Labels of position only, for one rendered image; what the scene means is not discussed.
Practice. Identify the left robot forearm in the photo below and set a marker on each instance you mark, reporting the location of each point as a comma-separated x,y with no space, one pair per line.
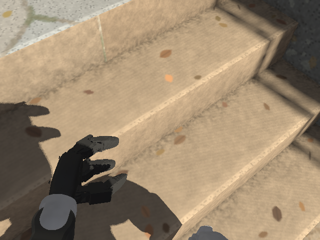
55,219

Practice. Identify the robot left hand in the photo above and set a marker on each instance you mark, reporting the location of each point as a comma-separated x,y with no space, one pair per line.
71,171

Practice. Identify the right robot shin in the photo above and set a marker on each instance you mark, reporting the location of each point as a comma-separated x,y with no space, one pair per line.
204,228

